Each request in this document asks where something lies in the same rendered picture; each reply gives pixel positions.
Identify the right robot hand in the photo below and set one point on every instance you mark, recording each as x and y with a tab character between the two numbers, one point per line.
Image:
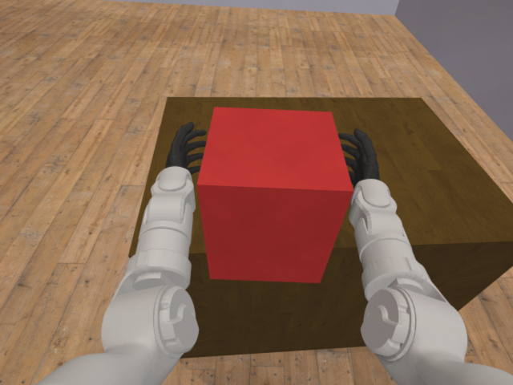
365	165

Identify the carton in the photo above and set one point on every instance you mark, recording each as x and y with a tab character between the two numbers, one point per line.
273	191

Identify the robot right forearm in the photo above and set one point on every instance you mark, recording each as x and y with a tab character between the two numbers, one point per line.
382	244

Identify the left robot upper arm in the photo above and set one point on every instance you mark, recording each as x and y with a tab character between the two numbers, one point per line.
145	332

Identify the right robot upper arm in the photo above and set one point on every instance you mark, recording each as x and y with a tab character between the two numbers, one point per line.
422	341

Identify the left robot hand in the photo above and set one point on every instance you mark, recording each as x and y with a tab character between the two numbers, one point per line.
177	155

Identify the robot left forearm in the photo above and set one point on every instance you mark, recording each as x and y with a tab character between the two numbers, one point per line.
165	235

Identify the pedestal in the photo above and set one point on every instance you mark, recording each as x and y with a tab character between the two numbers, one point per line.
458	221

